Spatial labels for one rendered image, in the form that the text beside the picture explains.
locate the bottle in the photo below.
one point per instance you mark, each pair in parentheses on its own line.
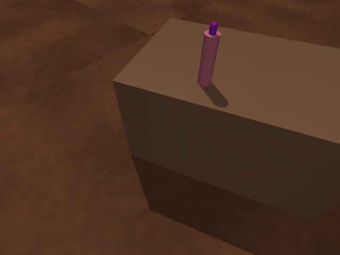
(208,54)

